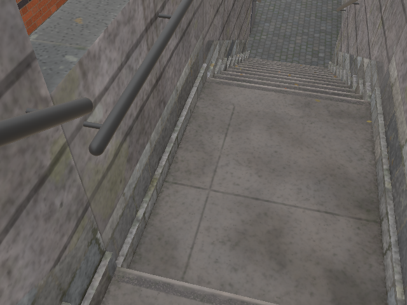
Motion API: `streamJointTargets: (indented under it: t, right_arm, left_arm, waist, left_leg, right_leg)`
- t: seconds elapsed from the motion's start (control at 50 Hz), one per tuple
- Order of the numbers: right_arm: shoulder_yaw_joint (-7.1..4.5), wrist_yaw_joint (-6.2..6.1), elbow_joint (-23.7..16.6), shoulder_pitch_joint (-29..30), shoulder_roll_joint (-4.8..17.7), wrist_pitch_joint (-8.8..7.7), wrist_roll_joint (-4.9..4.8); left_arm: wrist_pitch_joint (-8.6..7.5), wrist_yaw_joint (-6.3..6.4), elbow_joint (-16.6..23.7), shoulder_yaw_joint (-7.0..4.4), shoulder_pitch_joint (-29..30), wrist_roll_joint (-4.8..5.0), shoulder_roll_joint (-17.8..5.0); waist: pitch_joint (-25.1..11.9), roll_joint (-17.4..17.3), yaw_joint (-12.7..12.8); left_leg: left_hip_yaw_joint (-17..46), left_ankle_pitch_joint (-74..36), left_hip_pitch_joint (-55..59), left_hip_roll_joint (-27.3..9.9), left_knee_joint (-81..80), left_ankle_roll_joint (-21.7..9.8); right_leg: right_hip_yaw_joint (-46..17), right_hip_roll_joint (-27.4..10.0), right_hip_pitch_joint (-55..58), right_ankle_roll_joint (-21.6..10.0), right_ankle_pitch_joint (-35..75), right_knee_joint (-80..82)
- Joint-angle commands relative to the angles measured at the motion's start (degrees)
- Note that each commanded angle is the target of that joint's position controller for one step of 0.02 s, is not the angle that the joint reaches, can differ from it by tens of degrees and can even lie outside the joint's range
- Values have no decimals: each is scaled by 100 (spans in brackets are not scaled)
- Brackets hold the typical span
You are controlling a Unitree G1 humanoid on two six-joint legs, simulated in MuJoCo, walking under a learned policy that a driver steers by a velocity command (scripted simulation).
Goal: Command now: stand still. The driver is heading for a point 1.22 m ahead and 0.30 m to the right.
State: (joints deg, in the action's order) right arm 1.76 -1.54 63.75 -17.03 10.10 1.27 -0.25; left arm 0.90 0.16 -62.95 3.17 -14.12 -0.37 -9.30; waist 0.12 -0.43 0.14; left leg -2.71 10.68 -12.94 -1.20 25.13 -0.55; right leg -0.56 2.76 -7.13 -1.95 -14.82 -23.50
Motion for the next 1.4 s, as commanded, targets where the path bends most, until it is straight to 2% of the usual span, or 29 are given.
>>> streamJointTargets:
  t: [0.02,0.2,0.54,0.56,0.58,0.6,0.68,0.88,0.9,0.96,0.98,1.0,1.02,1.04,1.08,1.12,1.14,1.16,1.18,1.2,1.22,1.24,1.26,1.28,1.3,1.32,1.36,1.38,1.4]
  right_arm:
    - [-56,-13,-59,-288,471,-32,2]
    - [-58,2,-19,-240,468,-45,49]
    - [-65,18,33,-117,394,-57,49]
    - [-101,8,44,-79,523,-57,8]
    - [-68,16,50,-126,367,-75,0]
    - [-106,26,77,-148,470,-96,9]
    - [-137,26,73,-110,406,-112,38]
    - [-205,8,85,-106,400,-104,18]
    - [-202,12,99,-144,372,-102,17]
    - [-425,21,63,-336,810,-17,39]
    - [-497,13,77,-594,912,25,34]
    - [-559,4,115,-934,978,42,29]
    - [-609,1,160,-1159,989,9,24]
    - [-653,-3,124,-1183,984,-23,69]
    - [-724,4,-49,-931,1028,-80,90]
    - [-725,4,-280,-261,1040,-40,16]
    - [-726,34,-363,-22,985,-49,52]
    - [-744,51,-463,298,992,-116,54]
    - [-746,28,-527,514,954,-131,65]
    - [-728,9,-555,827,885,-192,94]
    - [-623,29,-679,886,530,-199,141]
    - [-516,3,-836,757,169,-289,193]
    - [-538,13,-946,514,316,-269,86]
    - [-592,27,-825,594,725,-258,107]
    - [-641,71,-707,592,903,-235,176]
    - [-651,121,-533,382,852,-192,236]
    - [-661,202,-516,410,787,-127,231]
    - [-649,211,-505,533,705,-151,222]
    - [-656,237,-566,622,708,-206,138]
  left_arm:
    - [-27,7,89,-70,-161,0,-465]
    - [-33,-15,27,-78,-290,8,-426]
    - [-98,-36,134,-138,-402,-1,-430]
    - [-131,-58,199,-147,-370,-30,-456]
    - [-139,-87,182,-122,-384,-63,-399]
    - [-136,-82,179,-133,-387,-61,-390]
    - [-130,-61,187,-139,-402,-55,-397]
    - [-105,-37,163,-153,-382,-57,-366]
    - [-102,-39,135,-143,-427,-60,-329]
    - [-55,-57,225,-246,-427,-108,-474]
    - [-51,-66,301,-266,-347,-154,-438]
    - [-68,-80,377,-272,-212,-195,-368]
    - [-117,-63,439,-308,-79,-198,-337]
    - [-155,-58,484,-360,38,-182,-414]
    - [-204,-112,574,-377,46,-165,-398]
    - [-217,-153,599,-416,-168,-70,-375]
    - [-163,-137,549,-424,-358,-37,-343]
    - [-149,-101,337,-444,-874,-61,-243]
    - [-139,-62,172,-486,-1464,-76,-293]
    - [-155,6,-212,-566,-2533,-207,-439]
    - [-252,28,-246,-595,-2848,-215,-572]
    - [-361,25,-106,-499,-2714,-74,-832]
    - [-379,93,-149,-659,-2786,-173,-1330]
    - [-458,111,37,-652,-2218,-229,-1222]
    - [-527,99,248,-628,-1597,-189,-1064]
    - [-612,78,241,-609,-1367,-263,-999]
    - [-633,88,193,-491,-1428,-170,-643]
    - [-692,108,-43,-448,-1636,-109,-474]
    - [-741,103,10,-411,-1470,-46,-445]
  waist:
    - [312,38,7]
    - [312,-29,40]
    - [279,27,-26]
    - [278,-5,21]
    - [224,64,28]
    - [283,75,21]
    - [231,42,36]
    - [261,16,39]
    - [152,5,30]
    - [366,-338,-46]
    - [528,-540,-162]
    - [640,-716,-321]
    - [712,-704,-395]
    - [704,-580,-417]
    - [520,-497,-271]
    - [389,-708,24]
    - [355,-796,193]
    - [231,-579,488]
    - [223,-431,837]
    - [117,-216,1321]
    - [365,1120,1469]
    - [875,1492,883]
    - [658,1667,670]
    - [1060,944,391]
    - [1172,450,134]
    - [1163,221,-74]
    - [913,302,-202]
    - [932,258,-220]
    - [881,233,-266]
  left_leg:
    - [611,-177,134,-513,-419,-196]
    - [667,41,53,-547,-489,-182]
    - [730,-167,172,-540,-530,-189]
    - [720,-262,159,-522,-452,-209]
    - [707,-331,191,-563,-414,-246]
    - [711,-410,154,-559,-386,-272]
    - [699,-503,188,-579,-391,-288]
    - [725,-533,239,-563,-463,-282]
    - [733,-4,282,-524,-577,-280]
    - [1005,2622,142,-431,-771,-566]
    - [1387,3511,214,-640,-961,-780]
    - [2002,3993,394,-1060,-1255,-1028]
    - [2573,3880,239,-1472,-1515,-1280]
    - [2803,3603,150,-1662,-1654,-1436]
    - [2664,3045,-2,-1719,-1724,-1519]
    - [1900,2576,-820,-1288,-1678,-1205]
    - [1605,2370,-1231,-1160,-1528,-1077]
    - [1117,2054,-1907,-844,-1175,-1023]
    - [849,2111,-2454,-636,-592,-944]
    - [548,1157,-3006,-441,944,-889]
    - [112,1588,-3508,194,3033,-865]
    - [623,2078,-4270,662,4465,-828]
    - [1023,1856,-4566,639,4301,-876]
    - [1160,1100,-4576,248,4371,-739]
    - [1108,412,-4286,14,4088,-559]
    - [1136,-172,-3938,-64,3891,-388]
    - [659,-698,-3246,-68,3784,-186]
    - [886,-1263,-3261,-176,3517,-125]
    - [638,-2022,-2889,-43,2698,-146]
  right_leg:
    - [-649,-666,-538,-41,539,547]
    - [-634,-670,-554,-73,430,515]
    - [-605,-690,-594,14,533,537]
    - [-594,-698,-591,26,561,547]
    - [-634,-718,-528,5,598,575]
    - [-636,-720,-540,-8,628,536]
    - [-619,-722,-477,-12,658,556]
    - [-591,-733,-400,21,631,578]
    - [-580,-693,-335,20,296,649]
    - [-152,-177,-870,-140,-1460,-31]
    - [39,-20,-1388,-187,-1844,-456]
    - [245,53,-1890,-176,-1695,-1016]
    - [317,-53,-1954,-112,-1257,-1545]
    - [190,-190,-2098,-80,-1252,-2053]
    - [64,-362,-2089,-54,-1331,-2421]
    - [269,-233,-1114,-60,-1198,-2049]
    - [385,-131,-559,-108,-892,-1660]
    - [730,38,439,22,-7,-1909]
    - [753,123,1065,62,-273,-1553]
    - [385,-137,1840,91,-97,-1593]
    - [-744,-623,1583,137,-1642,-60]
    - [-2340,-1708,1058,258,467,-220]
    - [-3517,-2288,854,-204,-632,810]
    - [-3602,-2320,517,-390,-1220,1162]
    - [-3152,-2111,144,-390,-1209,1212]
    - [-2563,-1807,-85,-471,-324,859]
    - [-1715,-1444,-359,-595,1449,497]
    - [-1387,-1190,-238,-588,1413,179]
    - [-917,-817,-551,-527,1041,57]
